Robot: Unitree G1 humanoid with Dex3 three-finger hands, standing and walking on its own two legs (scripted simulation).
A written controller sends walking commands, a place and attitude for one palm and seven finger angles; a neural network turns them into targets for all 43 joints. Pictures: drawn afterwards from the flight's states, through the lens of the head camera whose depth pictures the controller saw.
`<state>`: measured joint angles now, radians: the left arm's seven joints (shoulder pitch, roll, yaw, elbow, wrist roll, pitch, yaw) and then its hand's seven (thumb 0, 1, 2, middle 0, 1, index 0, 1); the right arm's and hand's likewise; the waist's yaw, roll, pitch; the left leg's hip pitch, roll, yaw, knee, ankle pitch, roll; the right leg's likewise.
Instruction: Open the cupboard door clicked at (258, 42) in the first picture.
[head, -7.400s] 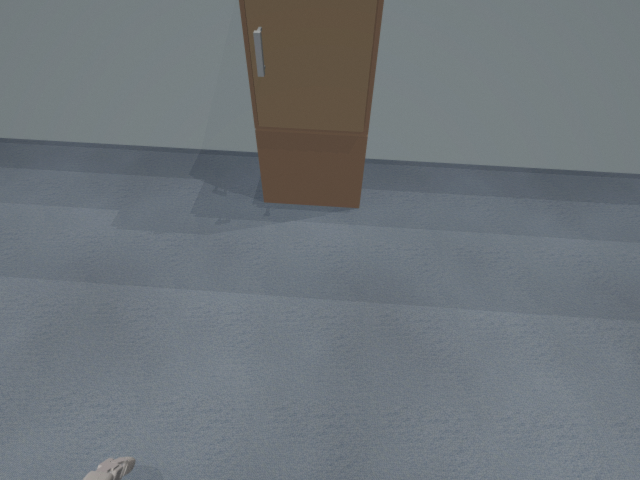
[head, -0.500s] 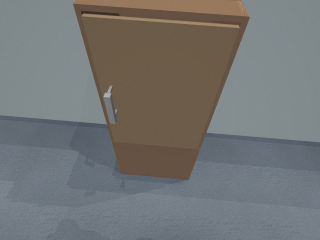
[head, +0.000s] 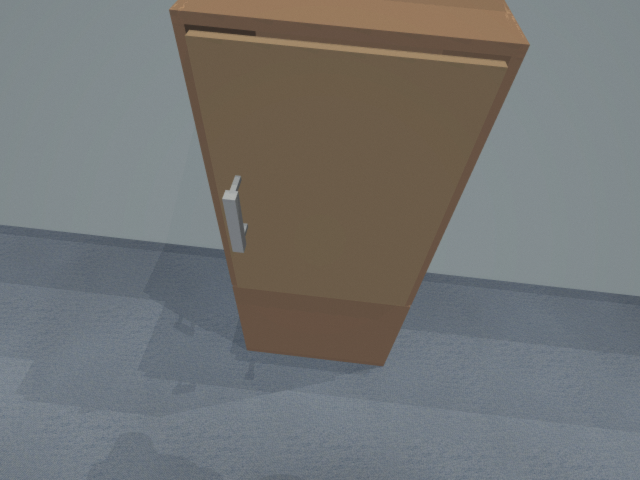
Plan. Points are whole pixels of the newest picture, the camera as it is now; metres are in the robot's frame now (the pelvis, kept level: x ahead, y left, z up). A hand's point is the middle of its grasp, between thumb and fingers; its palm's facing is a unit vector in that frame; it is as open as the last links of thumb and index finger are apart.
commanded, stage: come to a stop and stand still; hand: left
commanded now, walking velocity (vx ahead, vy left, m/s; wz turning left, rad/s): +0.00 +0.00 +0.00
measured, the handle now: (238, 215) +0.54 +0.18 -0.04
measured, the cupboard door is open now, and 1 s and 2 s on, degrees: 0 0 0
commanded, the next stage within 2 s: look again from close up in 0.46 s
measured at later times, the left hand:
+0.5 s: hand out of the picture +0.00 +0.17 -0.16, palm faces +0.00 -0.98 -0.22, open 7.4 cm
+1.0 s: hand out of the picture +0.03 +0.17 -0.16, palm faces -0.02 -0.98 -0.22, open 7.4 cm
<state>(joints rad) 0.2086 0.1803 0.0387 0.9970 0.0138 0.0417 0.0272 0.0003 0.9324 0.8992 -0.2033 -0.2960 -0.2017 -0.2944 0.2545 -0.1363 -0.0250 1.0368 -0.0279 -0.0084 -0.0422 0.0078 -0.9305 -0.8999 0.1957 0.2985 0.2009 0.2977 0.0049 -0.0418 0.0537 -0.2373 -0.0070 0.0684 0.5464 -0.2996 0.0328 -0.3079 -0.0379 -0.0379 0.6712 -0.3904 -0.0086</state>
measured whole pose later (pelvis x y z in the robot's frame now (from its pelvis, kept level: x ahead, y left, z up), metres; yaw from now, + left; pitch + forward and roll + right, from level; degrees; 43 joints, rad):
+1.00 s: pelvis +0.00 -0.02 +0.01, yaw -1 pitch -1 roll +1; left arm 0.23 0.20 -0.01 1.08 0.01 -0.02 0.02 0.00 0.91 0.90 -0.20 -0.30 -0.20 -0.29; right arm 0.25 -0.19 0.01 1.10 -0.01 -0.02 -0.02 0.00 -0.91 -0.90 0.20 0.30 0.20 0.30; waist 0.00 -0.01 0.04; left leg -0.19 0.02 0.07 0.45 -0.25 0.00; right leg -0.20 0.00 -0.02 0.48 -0.27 -0.01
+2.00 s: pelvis -0.05 -0.01 -0.09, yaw +1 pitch +15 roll -2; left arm 0.30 0.29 0.30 0.12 -0.34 -0.35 -0.38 0.01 0.10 0.56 -0.26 -0.81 -0.26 -0.81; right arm 0.30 -0.22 0.00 0.57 0.03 -0.21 -0.07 0.01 -0.90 -0.90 0.20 0.30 0.21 0.30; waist -0.02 0.03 -0.14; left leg -0.95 0.04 0.00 1.18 -0.48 0.01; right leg -0.91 -0.01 -0.07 1.14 -0.49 -0.02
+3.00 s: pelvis -0.03 +0.00 -0.08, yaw +1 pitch +16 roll -3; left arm 0.02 0.43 0.44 0.39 -0.38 -0.35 -0.58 -0.01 -0.50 0.30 -0.30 -1.20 -0.30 -1.19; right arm 0.29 -0.29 0.02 0.54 0.04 -0.20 -0.06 0.01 -0.90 -0.90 0.20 0.30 0.21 0.30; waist -0.04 0.01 -0.13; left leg -0.92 0.04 0.00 1.13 -0.49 0.02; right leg -0.87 0.00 -0.07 1.08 -0.49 -0.01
